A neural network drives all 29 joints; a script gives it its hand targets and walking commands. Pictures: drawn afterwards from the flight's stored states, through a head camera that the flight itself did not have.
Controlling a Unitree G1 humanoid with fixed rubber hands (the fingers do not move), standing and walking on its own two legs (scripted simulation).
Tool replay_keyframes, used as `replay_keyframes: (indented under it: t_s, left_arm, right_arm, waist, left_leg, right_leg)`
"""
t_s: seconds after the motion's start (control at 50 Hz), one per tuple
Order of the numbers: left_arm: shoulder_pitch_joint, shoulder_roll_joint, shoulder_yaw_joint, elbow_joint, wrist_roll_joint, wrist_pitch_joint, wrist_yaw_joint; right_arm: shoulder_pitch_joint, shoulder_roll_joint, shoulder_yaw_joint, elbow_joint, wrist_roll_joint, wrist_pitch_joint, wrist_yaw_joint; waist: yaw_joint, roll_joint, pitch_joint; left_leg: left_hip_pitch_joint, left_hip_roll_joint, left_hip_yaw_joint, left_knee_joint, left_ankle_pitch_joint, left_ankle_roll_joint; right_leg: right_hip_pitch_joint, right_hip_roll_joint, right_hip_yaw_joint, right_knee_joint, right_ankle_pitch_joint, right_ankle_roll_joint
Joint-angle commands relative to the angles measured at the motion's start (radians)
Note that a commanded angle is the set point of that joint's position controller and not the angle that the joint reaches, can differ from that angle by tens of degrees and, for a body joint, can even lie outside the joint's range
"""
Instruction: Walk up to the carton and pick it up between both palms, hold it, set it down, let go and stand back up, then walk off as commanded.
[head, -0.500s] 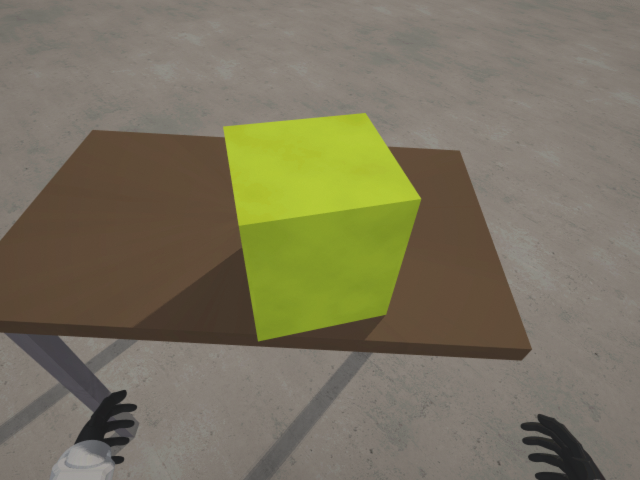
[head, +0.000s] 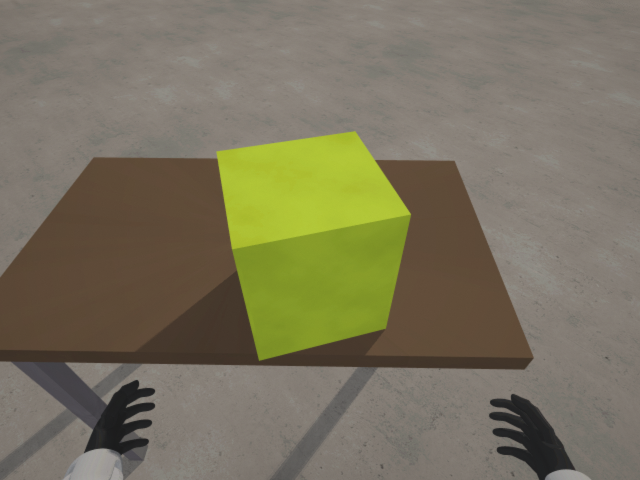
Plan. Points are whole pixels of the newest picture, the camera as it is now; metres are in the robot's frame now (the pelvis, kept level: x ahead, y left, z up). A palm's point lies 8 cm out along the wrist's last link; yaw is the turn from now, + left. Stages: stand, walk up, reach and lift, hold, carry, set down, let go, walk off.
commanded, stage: reach and lift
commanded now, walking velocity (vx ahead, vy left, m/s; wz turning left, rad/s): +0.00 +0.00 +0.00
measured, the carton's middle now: (307, 246) +0.44 +0.05 +0.05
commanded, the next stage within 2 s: none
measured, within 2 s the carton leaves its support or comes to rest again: neither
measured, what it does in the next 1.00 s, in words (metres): stands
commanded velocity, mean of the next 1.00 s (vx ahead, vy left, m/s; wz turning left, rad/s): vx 0.00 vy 0.00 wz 0.00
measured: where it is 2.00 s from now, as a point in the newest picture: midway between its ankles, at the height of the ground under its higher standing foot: outside the picture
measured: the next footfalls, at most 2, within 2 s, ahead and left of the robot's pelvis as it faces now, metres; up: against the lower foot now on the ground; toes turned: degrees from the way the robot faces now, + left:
none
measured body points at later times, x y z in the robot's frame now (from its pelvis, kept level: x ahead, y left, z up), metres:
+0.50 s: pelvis +0.01 +0.01 +0.00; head -0.01 +0.01 +0.45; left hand +0.18 +0.24 +0.02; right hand +0.20 -0.25 +0.01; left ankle +0.02 +0.16 -0.75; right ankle -0.02 -0.10 -0.75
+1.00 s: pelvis -0.02 -0.01 +0.00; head -0.03 +0.00 +0.45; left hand +0.21 +0.21 +0.07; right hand +0.24 -0.23 +0.06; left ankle +0.02 +0.16 -0.75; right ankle -0.02 -0.10 -0.75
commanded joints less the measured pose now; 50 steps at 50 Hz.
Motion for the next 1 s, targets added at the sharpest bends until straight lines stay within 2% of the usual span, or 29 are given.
replay_keyframes:
  t_s: [0.0,0.12,0.16,0.18,0.2,0.24,0.26,0.32,0.34,0.38,0.42,0.44,0.48,0.5,0.52,0.58,0.62,0.68,0.7,0.78,0.8,0.82,0.84,0.88,0.9,0.92,0.94,0.96,0.98]
  left_arm:
    - [0.006,0.078,0.034,-0.205,0.010,-0.081,0.029]
    - [0.038,0.009,0.001,-0.313,0.055,-0.112,0.076]
    - [0.046,-0.034,0.001,-0.383,0.057,-0.119,0.099]
    - [0.037,-0.051,-0.008,-0.370,0.065,-0.113,0.101]
    - [0.065,-0.054,-0.006,-0.400,0.070,-0.122,0.107]
    - [0.106,-0.088,-0.025,-0.407,0.055,-0.130,0.105]
    - [0.135,-0.101,-0.019,-0.399,0.064,-0.134,0.106]
    - [0.135,-0.088,-0.003,-0.402,0.068,-0.162,0.104]
    - [0.138,-0.111,-0.033,-0.460,0.051,-0.172,0.112]
    - [0.121,-0.109,-0.021,-0.476,0.060,-0.185,0.114]
    - [0.118,-0.143,-0.067,-0.541,0.034,-0.187,0.132]
    - [0.142,-0.141,-0.064,-0.503,0.034,-0.190,0.128]
    - [0.127,-0.157,-0.070,-0.501,0.043,-0.183,0.128]
    - [0.114,-0.156,-0.093,-0.549,0.006,-0.185,0.136]
    - [0.121,-0.166,-0.101,-0.526,-0.004,-0.190,0.143]
    - [0.081,-0.135,-0.078,-0.564,-0.017,-0.208,0.144]
    - [0.003,-0.098,-0.056,-0.578,-0.009,-0.216,0.152]
    - [0.010,-0.131,-0.071,-0.546,-0.009,-0.173,0.166]
    - [0.009,-0.136,-0.072,-0.555,-0.011,-0.165,0.159]
    - [-0.069,-0.136,-0.085,-0.635,-0.008,-0.120,0.181]
    - [-0.032,-0.141,-0.104,-0.622,-0.028,-0.101,0.178]
    - [-0.096,-0.133,-0.096,-0.610,-0.015,-0.078,0.177]
    - [-0.159,-0.106,-0.079,-0.647,-0.053,-0.085,0.174]
    - [-0.182,-0.105,-0.078,-0.642,-0.046,-0.064,0.174]
    - [-0.165,-0.101,-0.079,-0.659,-0.045,-0.045,0.177]
    - [-0.206,-0.101,-0.088,-0.657,-0.067,-0.028,0.176]
    - [-0.255,-0.088,-0.064,-0.662,-0.067,-0.011,0.182]
    - [-0.217,-0.107,-0.075,-0.632,-0.088,0.008,0.172]
    - [-0.222,-0.111,-0.073,-0.646,-0.072,0.031,0.175]
  right_arm:
    - [-0.052,-0.208,-0.064,-0.169,0.075,-0.079,0.048]
    - [-0.059,-0.283,-0.067,-0.169,0.138,-0.112,0.111]
    - [-0.047,-0.284,-0.050,-0.183,0.176,-0.119,0.124]
    - [-0.047,-0.299,-0.051,-0.164,0.192,-0.113,0.127]
    - [-0.032,-0.326,-0.062,-0.198,0.186,-0.118,0.132]
    - [0.002,-0.323,-0.048,-0.228,0.212,-0.129,0.132]
    - [0.023,-0.333,-0.059,-0.229,0.231,-0.133,0.130]
    - [0.047,-0.331,-0.051,-0.238,0.233,-0.162,0.120]
    - [0.056,-0.334,-0.047,-0.264,0.250,-0.169,0.114]
    - [0.024,-0.326,-0.039,-0.282,0.253,-0.173,0.115]
    - [0.051,-0.349,-0.076,-0.264,0.259,-0.174,0.116]
    - [0.035,-0.328,-0.048,-0.289,0.266,-0.176,0.113]
    - [0.044,-0.313,-0.045,-0.317,0.264,-0.167,0.109]
    - [0.004,-0.339,-0.076,-0.398,0.277,-0.171,0.109]
    - [0.016,-0.337,-0.081,-0.354,0.277,-0.183,0.114]
    - [0.015,-0.310,-0.049,-0.473,0.280,-0.195,0.082]
    - [-0.039,-0.311,-0.040,-0.456,0.281,-0.172,0.075]
    - [-0.028,-0.286,-0.019,-0.421,0.297,-0.145,0.061]
    - [-0.012,-0.292,-0.012,-0.449,0.310,-0.139,0.057]
    - [-0.096,-0.295,-0.022,-0.494,0.330,-0.122,0.037]
    - [-0.062,-0.292,-0.032,-0.485,0.323,-0.106,0.028]
    - [-0.107,-0.290,-0.034,-0.435,0.331,-0.088,0.027]
    - [-0.176,-0.276,-0.033,-0.512,0.331,-0.084,0.024]
    - [-0.191,-0.256,-0.029,-0.449,0.326,-0.070,0.016]
    - [-0.214,-0.295,-0.041,-0.492,0.328,-0.060,0.010]
    - [-0.248,-0.272,-0.053,-0.462,0.323,-0.048,0.005]
    - [-0.309,-0.284,-0.048,-0.476,0.331,-0.036,0.000]
    - [-0.289,-0.271,-0.034,-0.501,0.327,-0.021,-0.013]
    - [-0.273,-0.284,-0.032,-0.481,0.328,-0.005,-0.013]
  waist:
    - [0.017,-0.015,-0.085]
    - [0.012,0.055,-0.103]
    - [0.034,0.095,-0.093]
    - [0.009,0.079,-0.064]
    - [0.019,0.096,-0.081]
    - [0.001,0.021,-0.078]
    - [0.009,0.050,-0.081]
    - [-0.009,-0.026,-0.140]
    - [0.009,-0.010,-0.116]
    - [0.026,0.004,-0.120]
    - [-0.001,-0.008,-0.077]
    - [0.025,-0.013,-0.052]
    - [0.013,-0.020,-0.054]
    - [0.024,-0.063,-0.047]
    - [0.017,-0.064,-0.090]
    - [0.037,-0.129,-0.078]
    - [0.066,-0.100,-0.079]
    - [0.073,-0.049,0.002]
    - [0.075,-0.081,-0.013]
    - [0.080,-0.043,-0.007]
    - [0.068,-0.055,0.006]
    - [0.048,-0.013,0.011]
    - [0.060,-0.060,-0.051]
    - [0.052,-0.022,-0.050]
    - [0.055,-0.062,-0.067]
    - [0.032,-0.039,-0.070]
    - [0.052,-0.017,-0.075]
    - [0.068,-0.066,-0.064]
    - [0.058,-0.065,-0.072]
  left_leg:
    - [0.142,-0.068,0.046,-0.003,0.262,0.015]
    - [0.173,-0.053,0.023,-0.012,0.288,-0.010]
    - [0.167,-0.056,0.027,-0.003,0.325,-0.018]
    - [0.147,-0.053,0.018,-0.010,0.308,-0.015]
    - [0.153,-0.057,0.018,-0.005,0.346,-0.023]
    - [0.159,-0.054,0.021,0.015,0.387,-0.006]
    - [0.169,-0.056,0.014,0.009,0.391,-0.014]
    - [0.202,-0.053,0.023,0.026,0.414,0.008]
    - [0.165,-0.061,0.020,0.018,0.412,0.002]
    - [0.173,-0.056,0.024,0.015,0.361,0.001]
    - [0.180,-0.045,0.032,0.012,0.314,-0.006]
    - [0.143,-0.046,0.031,0.011,0.321,0.003]
    - [0.155,-0.051,0.042,0.001,0.286,0.012]
    - [0.146,-0.043,0.033,-0.004,0.276,0.013]
    - [0.152,-0.043,0.040,-0.004,0.232,0.021]
    - [0.097,-0.064,0.060,0.000,0.174,0.055]
    - [0.072,-0.067,0.056,-0.021,0.077,0.058]
    - [0.066,-0.064,0.067,-0.035,0.036,0.054]
    - [0.073,-0.064,0.065,-0.034,0.045,0.059]
    - [0.057,-0.064,0.063,-0.037,0.002,0.056]
    - [0.085,-0.060,0.065,-0.044,0.012,0.055]
    - [0.101,-0.059,0.056,-0.049,0.021,0.052]
    - [0.052,-0.060,0.047,-0.037,-0.022,0.063]
    - [0.061,-0.062,0.053,-0.037,0.006,0.056]
    - [0.079,-0.054,0.044,-0.051,0.008,0.059]
    - [0.082,-0.057,0.044,-0.050,-0.004,0.058]
    - [0.070,-0.052,0.050,-0.066,-0.024,0.057]
    - [0.070,-0.053,0.056,-0.060,-0.013,0.060]
    - [0.064,-0.056,0.041,-0.050,-0.014,0.063]
  right_leg:
    - [-0.133,0.042,0.001,-0.136,0.189,0.025]
    - [-0.171,0.055,-0.002,-0.146,0.113,-0.028]
    - [-0.165,0.051,0.016,-0.158,0.129,-0.041]
    - [-0.172,0.055,0.015,-0.157,0.128,-0.047]
    - [-0.149,0.053,0.029,-0.157,0.158,-0.051]
    - [-0.146,0.056,0.019,-0.158,0.233,-0.036]
    - [-0.144,0.057,0.032,-0.159,0.230,-0.043]
    - [-0.125,0.056,0.028,-0.148,0.297,-0.036]
    - [-0.115,0.049,0.036,-0.144,0.326,-0.029]
    - [-0.121,0.049,0.036,-0.151,0.245,-0.039]
    - [-0.167,0.056,0.022,-0.153,0.203,-0.035]
    - [-0.155,0.046,0.027,-0.151,0.215,-0.038]
    - [-0.169,0.054,0.031,-0.157,0.185,-0.043]
    - [-0.178,0.060,0.026,-0.157,0.175,-0.038]
    - [-0.179,0.060,0.028,-0.162,0.131,-0.044]
    - [-0.150,0.032,0.058,-0.141,0.176,-0.013]
    - [-0.178,0.021,0.067,-0.140,0.048,-0.001]
    - [-0.210,0.008,0.081,-0.152,-0.005,-0.014]
    - [-0.203,0.008,0.086,-0.154,0.008,-0.012]
    - [-0.222,-0.007,0.101,-0.165,-0.099,-0.003]
    - [-0.222,-0.004,0.098,-0.173,-0.079,-0.010]
    - [-0.237,-0.006,0.099,-0.172,-0.062,-0.010]
    - [-0.222,-0.013,0.118,-0.167,-0.108,-0.001]
    - [-0.213,-0.016,0.114,-0.162,-0.093,-0.003]
    - [-0.203,-0.001,0.094,-0.154,-0.064,-0.011]
    - [-0.209,0.000,0.088,-0.158,-0.070,-0.009]
    - [-0.210,-0.003,0.093,-0.155,-0.099,-0.009]
    - [-0.204,-0.012,0.103,-0.172,-0.118,0.001]
    - [-0.198,-0.013,0.113,-0.161,-0.102,0.001]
